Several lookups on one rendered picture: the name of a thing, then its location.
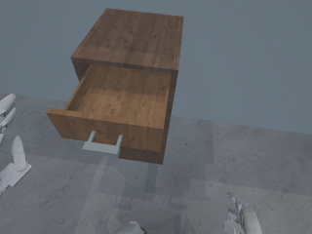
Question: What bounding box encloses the right robot hand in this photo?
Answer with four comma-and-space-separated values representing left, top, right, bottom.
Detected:
224, 191, 262, 234

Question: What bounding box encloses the left robot hand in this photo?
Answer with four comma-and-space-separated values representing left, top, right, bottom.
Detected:
0, 94, 32, 197

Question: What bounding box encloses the drawer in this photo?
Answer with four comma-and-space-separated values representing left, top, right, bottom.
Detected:
46, 63, 172, 152

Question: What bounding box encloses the robot left shin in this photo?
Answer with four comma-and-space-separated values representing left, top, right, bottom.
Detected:
129, 221, 140, 228

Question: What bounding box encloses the handle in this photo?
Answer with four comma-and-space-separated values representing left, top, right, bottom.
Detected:
82, 131, 123, 158

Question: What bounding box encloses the left robot thigh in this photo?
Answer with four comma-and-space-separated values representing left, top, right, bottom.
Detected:
113, 223, 144, 234

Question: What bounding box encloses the cabinet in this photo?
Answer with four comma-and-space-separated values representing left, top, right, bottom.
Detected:
70, 8, 184, 165

